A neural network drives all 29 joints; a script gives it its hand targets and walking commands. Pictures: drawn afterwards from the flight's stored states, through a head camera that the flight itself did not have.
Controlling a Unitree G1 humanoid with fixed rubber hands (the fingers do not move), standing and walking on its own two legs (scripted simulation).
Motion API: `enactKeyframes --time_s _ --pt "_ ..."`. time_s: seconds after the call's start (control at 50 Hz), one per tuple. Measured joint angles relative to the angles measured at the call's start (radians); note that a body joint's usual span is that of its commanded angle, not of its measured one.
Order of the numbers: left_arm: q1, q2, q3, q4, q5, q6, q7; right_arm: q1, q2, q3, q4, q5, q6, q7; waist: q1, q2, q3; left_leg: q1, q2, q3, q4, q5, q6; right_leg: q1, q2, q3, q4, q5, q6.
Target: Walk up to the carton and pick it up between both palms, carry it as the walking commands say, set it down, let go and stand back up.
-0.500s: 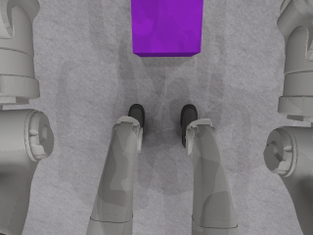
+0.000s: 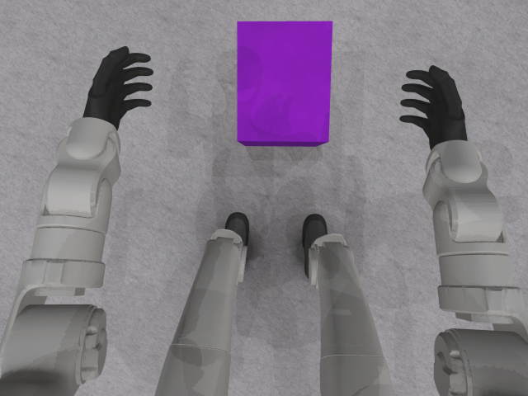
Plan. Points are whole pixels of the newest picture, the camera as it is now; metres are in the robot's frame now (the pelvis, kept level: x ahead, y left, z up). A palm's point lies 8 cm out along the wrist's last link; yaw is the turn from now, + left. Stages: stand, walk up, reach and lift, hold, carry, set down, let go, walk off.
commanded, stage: let go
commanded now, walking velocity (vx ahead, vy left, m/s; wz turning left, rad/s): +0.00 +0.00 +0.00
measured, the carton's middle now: (282, 93) +0.56 +0.00 -0.58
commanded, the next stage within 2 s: stand in 1.02 s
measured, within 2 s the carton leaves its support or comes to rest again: neither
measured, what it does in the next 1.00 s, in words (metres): rises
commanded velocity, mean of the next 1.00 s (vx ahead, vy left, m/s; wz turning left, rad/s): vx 0.00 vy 0.00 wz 0.00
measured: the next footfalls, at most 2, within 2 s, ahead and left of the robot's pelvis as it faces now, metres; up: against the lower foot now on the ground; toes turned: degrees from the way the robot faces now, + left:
none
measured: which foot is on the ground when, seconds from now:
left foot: down 0.00-1.00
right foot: down 0.00-1.00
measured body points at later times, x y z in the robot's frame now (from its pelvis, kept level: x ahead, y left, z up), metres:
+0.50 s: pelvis +0.07 -0.01 +0.07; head +0.15 -0.02 +0.51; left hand +0.29 +0.22 +0.00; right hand +0.28 -0.24 -0.01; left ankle +0.08 +0.12 -0.66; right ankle +0.09 -0.13 -0.66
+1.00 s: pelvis +0.11 -0.02 +0.08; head +0.11 -0.03 +0.53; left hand +0.28 +0.21 +0.01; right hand +0.29 -0.24 +0.00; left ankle +0.09 +0.12 -0.66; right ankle +0.09 -0.13 -0.66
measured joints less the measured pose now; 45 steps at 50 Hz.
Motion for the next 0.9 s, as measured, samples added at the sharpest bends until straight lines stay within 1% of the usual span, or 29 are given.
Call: enactKeyframes --time_s 0.08,0.14,0.2,0.26,0.32,0.36,0.44,0.58,0.68,0.76,0.9 --pt "0.179 -0.035 -0.015 -0.077 0.008 -0.025 -0.010 0.177 0.017 0.009 -0.070 -0.003 -0.025 0.024 0.001 0.000 -0.002 0.114 0.001 -0.005 -0.054 0.003 0.001 0.116 -0.001 -0.002 -0.055 0.002 -0.002" --pt "0.316 -0.070 -0.022 -0.100 0.032 -0.067 -0.016 0.308 0.044 0.002 -0.079 -0.018 -0.070 0.042 0.005 -0.002 -0.036 0.194 0.004 -0.006 -0.103 0.008 0.001 0.195 0.001 0.000 -0.104 0.009 -0.004" --pt "0.455 -0.110 -0.025 -0.054 0.051 -0.114 -0.023 0.437 0.079 -0.005 -0.017 -0.028 -0.120 0.061 0.007 -0.004 -0.202 0.193 0.007 -0.008 -0.146 0.017 0.000 0.194 0.001 -0.001 -0.147 0.018 -0.006" --pt "0.550 -0.135 -0.022 0.031 0.069 -0.164 -0.037 0.513 0.102 -0.002 0.091 -0.045 -0.175 0.087 -0.002 -0.004 -0.351 0.223 0.007 -0.011 -0.194 0.025 0.000 0.224 -0.002 -0.003 -0.192 0.022 -0.009" --pt "0.614 -0.149 -0.023 0.102 0.085 -0.207 -0.051 0.569 0.113 0.001 0.170 -0.059 -0.223 0.111 -0.011 0.000 -0.412 0.318 0.010 -0.012 -0.247 0.029 0.001 0.318 -0.002 -0.003 -0.244 0.026 -0.012" --pt "0.651 -0.156 -0.027 0.135 0.092 -0.232 -0.059 0.613 0.115 0.008 0.199 -0.063 -0.249 0.121 -0.014 0.003 -0.426 0.396 0.014 -0.011 -0.285 0.031 0.000 0.395 -0.001 -0.003 -0.281 0.029 -0.015" --pt "0.757 -0.174 -0.038 0.148 0.111 -0.272 -0.067 0.739 0.114 0.036 0.199 -0.070 -0.289 0.132 -0.014 0.007 -0.435 0.556 0.023 -0.008 -0.373 0.041 -0.002 0.551 0.002 -0.001 -0.363 0.037 -0.022" --pt "0.958 -0.196 -0.070 0.102 0.126 -0.297 -0.076 0.950 0.095 0.067 0.142 -0.068 -0.316 0.142 -0.023 0.012 -0.410 0.798 0.032 -0.009 -0.498 0.052 -0.005 0.787 0.003 -0.003 -0.473 0.040 -0.031" --pt "1.016 -0.197 -0.088 0.099 0.122 -0.281 -0.080 1.011 0.080 0.081 0.131 -0.062 -0.299 0.155 -0.023 0.009 -0.393 0.907 0.037 -0.011 -0.537 0.046 -0.008 0.893 0.005 -0.006 -0.504 0.030 -0.037" --pt "1.010 -0.197 -0.085 0.105 0.124 -0.260 -0.082 1.001 0.084 0.082 0.143 -0.061 -0.278 0.160 -0.025 0.007 -0.382 0.960 0.041 -0.016 -0.543 0.036 -0.011 0.949 0.007 -0.013 -0.514 0.020 -0.041" --pt "0.986 -0.195 -0.080 0.116 0.130 -0.241 -0.082 0.963 0.095 0.088 0.168 -0.056 -0.260 0.156 -0.026 0.009 -0.390 1.004 0.045 -0.024 -0.554 0.026 -0.012 1.001 0.010 -0.022 -0.538 0.015 -0.044"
